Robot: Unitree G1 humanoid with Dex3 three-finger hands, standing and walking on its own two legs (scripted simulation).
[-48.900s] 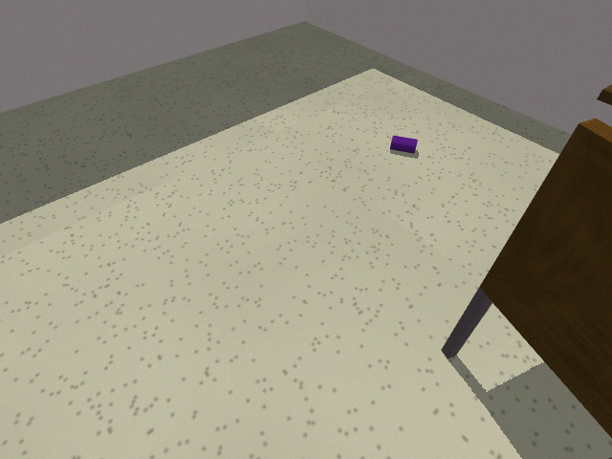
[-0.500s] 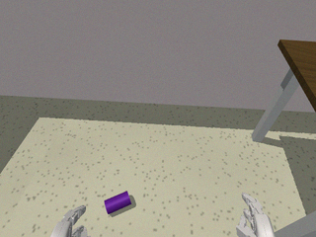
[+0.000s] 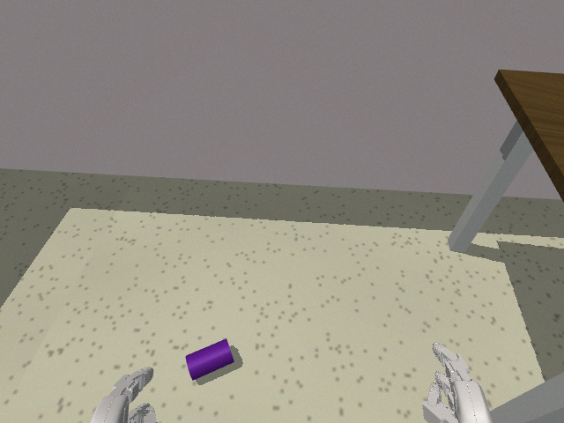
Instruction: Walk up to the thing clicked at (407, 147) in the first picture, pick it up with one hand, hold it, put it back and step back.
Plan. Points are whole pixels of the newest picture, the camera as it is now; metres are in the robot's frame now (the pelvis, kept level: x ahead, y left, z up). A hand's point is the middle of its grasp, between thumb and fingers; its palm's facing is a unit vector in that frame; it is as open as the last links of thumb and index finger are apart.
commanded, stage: home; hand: left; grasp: from above
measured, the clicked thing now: (210, 358) +0.47 +0.24 -0.67
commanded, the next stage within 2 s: stand in 0.20 s
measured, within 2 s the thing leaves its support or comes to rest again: neither
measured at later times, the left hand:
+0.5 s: hand out of the picture +0.15 +0.23 -0.09, palm faces +0.02 -0.94 -0.34, open 7.4 cm
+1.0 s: hand out of the picture +0.05 +0.24 -0.10, palm faces +0.05 -0.94 -0.33, open 7.4 cm
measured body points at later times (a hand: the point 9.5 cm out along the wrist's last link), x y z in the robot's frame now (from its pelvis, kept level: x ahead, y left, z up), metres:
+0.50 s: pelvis +0.00 +0.00 +0.02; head +0.04 +0.01 +0.47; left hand +0.14 +0.27 -0.07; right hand +0.14 -0.26 -0.09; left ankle +0.02 +0.13 -0.68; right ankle +0.00 -0.14 -0.68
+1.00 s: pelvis +0.00 +0.00 +0.06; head +0.01 +0.00 +0.51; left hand +0.05 +0.29 -0.08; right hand +0.09 -0.27 -0.08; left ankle +0.02 +0.13 -0.68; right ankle +0.00 -0.14 -0.68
